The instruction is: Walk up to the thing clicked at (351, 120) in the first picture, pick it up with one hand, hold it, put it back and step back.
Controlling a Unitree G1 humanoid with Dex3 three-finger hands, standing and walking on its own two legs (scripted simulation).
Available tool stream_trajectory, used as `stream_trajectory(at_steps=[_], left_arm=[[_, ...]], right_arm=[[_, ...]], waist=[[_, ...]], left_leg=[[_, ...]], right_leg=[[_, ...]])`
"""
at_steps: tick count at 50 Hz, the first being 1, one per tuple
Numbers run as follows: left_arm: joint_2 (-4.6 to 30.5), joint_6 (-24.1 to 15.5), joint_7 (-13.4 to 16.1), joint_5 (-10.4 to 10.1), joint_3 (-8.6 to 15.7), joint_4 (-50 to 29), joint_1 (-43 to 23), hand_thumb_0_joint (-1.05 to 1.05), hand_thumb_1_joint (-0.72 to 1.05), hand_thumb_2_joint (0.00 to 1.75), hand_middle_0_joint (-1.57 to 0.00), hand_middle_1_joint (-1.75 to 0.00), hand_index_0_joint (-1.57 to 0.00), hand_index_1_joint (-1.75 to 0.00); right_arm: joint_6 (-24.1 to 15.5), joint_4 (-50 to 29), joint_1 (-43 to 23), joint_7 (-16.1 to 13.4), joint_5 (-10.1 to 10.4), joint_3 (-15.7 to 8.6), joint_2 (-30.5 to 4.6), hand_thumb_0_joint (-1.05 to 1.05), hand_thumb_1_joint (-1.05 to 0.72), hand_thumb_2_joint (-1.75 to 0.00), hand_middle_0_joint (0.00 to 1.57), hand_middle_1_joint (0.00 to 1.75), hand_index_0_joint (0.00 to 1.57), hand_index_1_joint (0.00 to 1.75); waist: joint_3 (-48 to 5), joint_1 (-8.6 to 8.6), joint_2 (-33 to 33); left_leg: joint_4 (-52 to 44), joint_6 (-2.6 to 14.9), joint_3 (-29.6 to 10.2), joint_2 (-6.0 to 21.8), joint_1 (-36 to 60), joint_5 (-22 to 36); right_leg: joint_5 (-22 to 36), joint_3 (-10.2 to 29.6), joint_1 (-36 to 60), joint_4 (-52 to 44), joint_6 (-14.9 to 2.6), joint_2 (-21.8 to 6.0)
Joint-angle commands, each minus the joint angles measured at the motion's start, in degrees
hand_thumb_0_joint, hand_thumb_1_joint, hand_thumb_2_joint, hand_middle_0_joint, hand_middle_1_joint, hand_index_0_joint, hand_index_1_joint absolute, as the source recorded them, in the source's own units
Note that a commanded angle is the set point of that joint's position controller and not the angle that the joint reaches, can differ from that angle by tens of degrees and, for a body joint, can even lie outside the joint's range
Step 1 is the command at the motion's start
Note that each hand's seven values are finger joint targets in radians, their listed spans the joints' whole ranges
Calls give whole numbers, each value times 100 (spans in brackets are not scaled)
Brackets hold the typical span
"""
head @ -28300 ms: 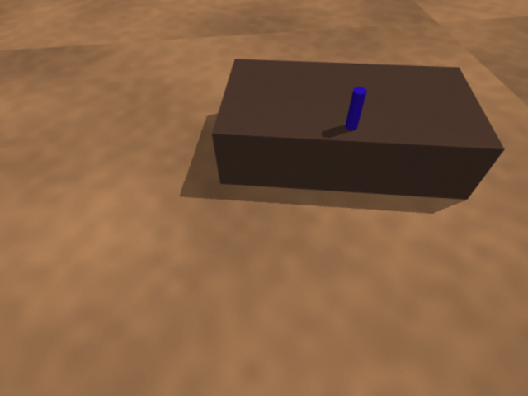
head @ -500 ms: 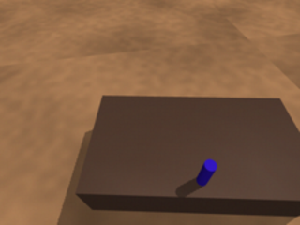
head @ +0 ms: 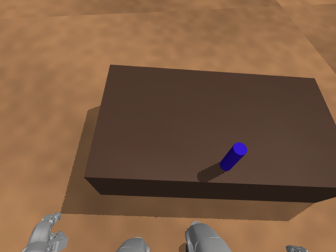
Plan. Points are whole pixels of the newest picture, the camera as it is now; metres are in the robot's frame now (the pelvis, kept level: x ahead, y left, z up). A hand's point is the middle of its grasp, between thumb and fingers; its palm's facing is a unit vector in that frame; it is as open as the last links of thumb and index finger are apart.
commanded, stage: step back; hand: right
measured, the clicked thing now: (232, 157) +0.45 -0.29 -0.33
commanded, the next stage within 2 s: none
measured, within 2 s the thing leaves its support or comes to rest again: neither
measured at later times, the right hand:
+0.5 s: hand out of the picture +0.01 -0.27 -0.14, palm faces +0.04 +0.94 -0.35, open 7.4 cm
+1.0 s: hand out of the picture -0.11 -0.25 -0.11, palm faces +0.03 +0.89 -0.45, open 7.4 cm
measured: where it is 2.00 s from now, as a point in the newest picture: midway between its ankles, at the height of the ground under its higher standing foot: outside the picture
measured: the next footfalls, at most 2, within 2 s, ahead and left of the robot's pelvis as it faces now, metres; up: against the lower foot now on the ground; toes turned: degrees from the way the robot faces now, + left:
right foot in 0.30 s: -0.02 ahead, -0.12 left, +0.00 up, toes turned -2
left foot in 0.66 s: -0.09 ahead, +0.14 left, +0.00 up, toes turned -5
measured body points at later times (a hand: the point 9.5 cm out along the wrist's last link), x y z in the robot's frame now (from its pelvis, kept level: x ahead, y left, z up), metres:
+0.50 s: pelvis -0.08 +0.00 +0.01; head -0.02 -0.02 +0.46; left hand +0.05 +0.30 -0.09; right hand +0.01 -0.32 -0.12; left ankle -0.10 +0.15 -0.64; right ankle -0.06 -0.11 -0.72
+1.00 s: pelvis -0.21 +0.03 +0.01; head -0.15 +0.05 +0.45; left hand -0.12 +0.34 -0.13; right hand -0.11 -0.29 -0.08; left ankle -0.13 +0.14 -0.72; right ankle -0.28 -0.13 -0.65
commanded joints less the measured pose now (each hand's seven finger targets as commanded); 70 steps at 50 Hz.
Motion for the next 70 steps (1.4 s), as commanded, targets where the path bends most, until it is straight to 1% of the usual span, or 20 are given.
stream_trajectory(at_steps=[1,9,14,15,16,17,18,22,29,33,35,36,40,47,55,57,58,59,62,70], left_arm=[[864,-46,145,-24,197,-251,602,0,90,90,-20,-30,-20,-30],[757,-227,37,66,216,-659,508,0,90,90,-20,-30,-20,-30],[631,-336,16,139,279,-372,1334,0,90,90,-20,-30,-20,-30],[926,-382,34,197,330,-391,1308,0,90,90,-20,-30,-20,-30],[1316,-407,26,216,426,-494,1178,0,90,90,-20,-30,-20,-30],[1683,-373,5,166,463,-644,940,0,90,90,-20,-30,-20,-30],[1597,-396,7,177,473,-786,783,0,90,90,-20,-30,-20,-30],[945,-342,35,109,368,-952,492,0,90,90,-20,-30,-20,-30],[1016,-235,50,164,363,-1115,1038,0,90,90,-20,-30,-20,-30],[959,-86,-23,55,282,-1288,670,0,90,90,-20,-30,-20,-30],[662,-79,4,16,268,-1314,756,0,90,90,-20,-30,-20,-30],[896,-72,81,104,374,-1275,570,0,90,90,-20,-30,-20,-30],[879,-73,-26,9,406,-914,1284,0,90,90,-20,-30,-20,-30],[808,-136,-57,113,376,-975,1237,0,90,90,-20,-30,-20,-30],[827,-150,-175,120,441,-293,2465,0,90,90,-20,-30,-20,-30],[1536,-199,-179,293,625,-516,2218,0,90,90,-20,-30,-20,-30],[2117,-173,-159,304,710,-878,1449,0,90,90,-20,-30,-20,-30],[2061,-199,-112,272,690,-1049,957,0,90,90,-20,-30,-20,-30],[1093,-255,-77,232,461,-1142,251,0,90,90,-20,-30,-20,-30],[991,-191,96,217,469,-1169,1368,0,90,90,-20,-30,-20,-30]], right_arm=[[-174,-735,-431,-261,-68,-408,-1620,0,-90,-90,20,30,20,30],[-161,-818,342,-353,33,-374,-1369,0,-90,-90,20,30,20,30],[-57,-965,-156,-280,151,-313,-1377,0,-90,-90,20,30,20,30],[-62,-1005,-202,-261,214,-247,-1180,0,-90,-90,20,30,20,30],[-65,-1061,-171,-247,253,-161,-1004,0,-90,-90,20,30,20,30],[-4,-1065,-362,-317,218,-204,-1031,0,-90,-90,20,30,20,30],[25,-908,-163,-341,173,-277,-1219,0,-90,-90,20,30,20,30],[-52,-696,192,-316,227,-176,-1129,0,-90,-90,20,30,20,30],[-166,-881,207,-329,116,-137,-1028,0,-90,-90,20,30,20,30],[-247,-675,753,-281,-37,-303,-1150,0,-90,-90,20,30,20,30],[-257,-874,236,-235,-152,-470,-2014,0,-90,-90,20,30,20,30],[-246,-955,214,-217,-101,-524,-2291,0,-90,-90,20,30,20,30],[-301,-1084,-574,-283,-75,-287,-1388,0,-90,-90,20,30,20,30],[-269,-1091,179,-320,25,-366,-1379,0,-90,-90,20,30,20,30],[-32,-1363,-488,-265,7,-434,-1676,0,-90,-90,20,30,20,30],[-18,-1452,-332,-283,124,-266,-1063,0,-90,-90,20,30,20,30],[-21,-1487,-552,-381,101,-352,-1199,0,-90,-90,20,30,20,30],[-31,-1352,-446,-406,80,-474,-1498,0,-90,-90,20,30,20,30],[-72,-890,394,-335,151,-300,-1193,0,-90,-90,20,30,20,30],[-271,-1064,290,-375,20,-170,-1006,0,-90,-90,20,30,20,30]], waist=[[-1497,217,1319],[-1576,-156,1011],[-1872,224,879],[-1897,210,409],[-1724,177,-674],[-1312,400,-1254],[-1018,338,-991],[-1184,54,-344],[-1653,383,-966],[-1697,27,-545],[-1462,131,1417],[-1396,-198,1608],[-974,466,1021],[-1467,-62,1174],[-1734,406,1381],[-1096,439,-753],[-763,569,-1435],[-294,392,-1290],[-490,-204,-565],[-1628,531,-964]], left_leg=[[-1355,926,-1470,1568,888,4207],[-896,1207,-1202,1643,1968,4407],[-156,661,-680,1218,997,3105],[52,412,-610,950,190,2153],[775,64,-282,193,-838,665],[2083,-89,-249,-389,-879,-1524],[2861,-197,-708,-263,-643,-1654],[2942,-229,-806,-566,-1036,-773],[365,-346,-162,37,-753,-691],[-1705,-96,-82,165,669,1371],[-2172,862,-2635,2137,863,2330],[-2326,1560,-3223,2723,-89,2165],[-1893,806,-1112,1442,305,2462],[-1450,1259,-1026,1654,1605,2990],[-1184,641,-753,1376,-254,710],[680,-89,-301,-100,-1936,-870],[2067,-273,-483,-351,-1474,-1333],[2761,-254,-813,-32,-1071,-1172],[2962,-189,-794,-555,-1143,-266],[609,-334,-209,51,-1351,-880]], right_leg=[[65,531,-389,1498,-75,421],[218,-106,-262,-349,222,120],[2315,-668,1529,-3172,-60,-17],[3142,114,2094,-3004,-198,-493],[3809,1403,2305,-3113,-678,-1389],[4236,2393,1282,-3391,-1738,-2409],[4270,2578,724,-3386,-1928,-2538],[4621,569,1416,-2882,-1054,-1246],[4538,607,2423,-2402,-1116,-1416],[3159,362,1262,-1632,-509,-981],[-239,-179,-403,122,-81,578],[-838,414,42,1155,4,505],[466,597,-468,1991,-4,557],[245,170,-406,774,411,309],[1379,-752,1958,-2662,-57,-72],[267,1847,1610,-3565,-588,-1511],[-12,2708,-80,-4145,-1462,-2508],[-217,2958,-1003,-4433,-1642,-2704],[1947,350,10,-3354,-700,-1176],[4548,620,2809,-2267,-1154,-1790]])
